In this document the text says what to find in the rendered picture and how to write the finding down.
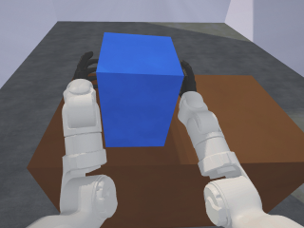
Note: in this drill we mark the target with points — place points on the right robot forearm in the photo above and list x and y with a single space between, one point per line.
215 158

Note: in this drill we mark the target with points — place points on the left robot hand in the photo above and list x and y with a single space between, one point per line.
83 70

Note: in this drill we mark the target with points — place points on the left robot upper arm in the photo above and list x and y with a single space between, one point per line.
86 202

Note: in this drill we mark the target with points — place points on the left robot forearm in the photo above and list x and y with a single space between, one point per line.
82 131

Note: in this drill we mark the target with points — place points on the pedestal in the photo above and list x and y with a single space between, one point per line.
162 186

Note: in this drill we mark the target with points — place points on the right robot hand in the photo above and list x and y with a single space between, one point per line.
188 82

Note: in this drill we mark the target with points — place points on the carton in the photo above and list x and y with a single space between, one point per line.
139 80

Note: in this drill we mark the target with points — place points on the right robot upper arm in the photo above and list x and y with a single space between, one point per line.
234 203

